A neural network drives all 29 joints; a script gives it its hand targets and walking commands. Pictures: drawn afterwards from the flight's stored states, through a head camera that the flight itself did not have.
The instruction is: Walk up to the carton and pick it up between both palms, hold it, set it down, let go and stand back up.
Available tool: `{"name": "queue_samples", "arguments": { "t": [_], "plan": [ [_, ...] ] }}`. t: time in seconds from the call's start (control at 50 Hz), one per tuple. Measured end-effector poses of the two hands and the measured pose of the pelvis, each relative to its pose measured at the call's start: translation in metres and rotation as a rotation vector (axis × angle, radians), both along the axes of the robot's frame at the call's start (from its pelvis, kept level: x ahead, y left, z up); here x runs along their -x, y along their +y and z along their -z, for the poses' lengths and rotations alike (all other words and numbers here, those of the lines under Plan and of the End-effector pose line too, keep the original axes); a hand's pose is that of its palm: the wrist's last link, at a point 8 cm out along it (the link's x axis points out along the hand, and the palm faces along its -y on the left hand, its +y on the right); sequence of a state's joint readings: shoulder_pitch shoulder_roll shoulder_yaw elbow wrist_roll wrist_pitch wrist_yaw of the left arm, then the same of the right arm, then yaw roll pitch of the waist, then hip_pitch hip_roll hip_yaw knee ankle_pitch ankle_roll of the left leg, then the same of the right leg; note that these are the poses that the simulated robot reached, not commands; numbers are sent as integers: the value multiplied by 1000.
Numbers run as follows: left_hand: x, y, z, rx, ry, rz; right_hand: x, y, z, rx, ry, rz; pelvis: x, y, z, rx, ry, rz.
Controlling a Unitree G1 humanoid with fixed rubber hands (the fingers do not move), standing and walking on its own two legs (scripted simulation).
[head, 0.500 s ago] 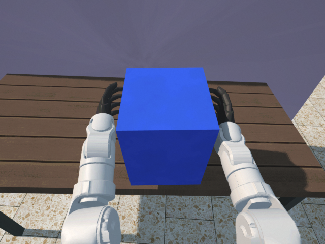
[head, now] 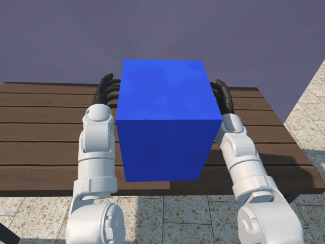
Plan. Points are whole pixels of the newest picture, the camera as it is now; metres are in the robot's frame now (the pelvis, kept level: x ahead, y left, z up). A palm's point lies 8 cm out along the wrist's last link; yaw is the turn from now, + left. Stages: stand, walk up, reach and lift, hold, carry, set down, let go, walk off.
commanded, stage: reach and lift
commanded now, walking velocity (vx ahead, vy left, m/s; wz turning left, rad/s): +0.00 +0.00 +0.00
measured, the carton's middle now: (162, 123) +0.40 -0.01 +0.12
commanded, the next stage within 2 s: hold in 1.00 s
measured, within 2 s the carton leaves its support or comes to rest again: neither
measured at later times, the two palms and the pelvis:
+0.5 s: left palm (98, 100) +0.39 +0.15 +0.20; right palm (223, 104) +0.38 -0.15 +0.20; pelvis +0.01 +0.00 +0.00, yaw +1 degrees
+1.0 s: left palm (99, 98) +0.38 +0.14 +0.22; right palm (226, 102) +0.38 -0.15 +0.20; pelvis +0.00 -0.01 +0.00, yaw +0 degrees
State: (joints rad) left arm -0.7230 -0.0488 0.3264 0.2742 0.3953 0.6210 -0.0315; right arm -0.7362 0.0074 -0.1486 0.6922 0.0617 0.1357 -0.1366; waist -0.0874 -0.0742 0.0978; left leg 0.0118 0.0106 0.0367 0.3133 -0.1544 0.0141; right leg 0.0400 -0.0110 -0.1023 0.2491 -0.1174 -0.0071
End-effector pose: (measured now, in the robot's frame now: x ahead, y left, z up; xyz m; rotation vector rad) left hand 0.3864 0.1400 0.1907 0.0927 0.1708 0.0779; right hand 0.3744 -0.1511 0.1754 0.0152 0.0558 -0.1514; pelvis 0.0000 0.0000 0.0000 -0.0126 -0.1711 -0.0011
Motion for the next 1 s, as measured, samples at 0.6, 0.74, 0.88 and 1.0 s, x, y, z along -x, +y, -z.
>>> {"name": "queue_samples", "arguments": {
  "t": [0.6,0.74,0.88,1.0],
  "plan": [
    [1,6,-11,19,-20,2,-2,4,-21,5,-29,-6,-8,-2,0,2,-10,-5],
    [5,4,-14,0,-17,-9,0,3,-18,-18,-31,-11,-5,0,1,2,-12,-3],
    [6,0,-24,1,-29,-13,0,0,-28,-15,-43,-11,-1,-2,0,-1,-10,2],
    [3,1,-25,29,-6,-15,-2,0,-29,-8,-19,-8,0,-5,0,-6,-2,5]
  ]
}}
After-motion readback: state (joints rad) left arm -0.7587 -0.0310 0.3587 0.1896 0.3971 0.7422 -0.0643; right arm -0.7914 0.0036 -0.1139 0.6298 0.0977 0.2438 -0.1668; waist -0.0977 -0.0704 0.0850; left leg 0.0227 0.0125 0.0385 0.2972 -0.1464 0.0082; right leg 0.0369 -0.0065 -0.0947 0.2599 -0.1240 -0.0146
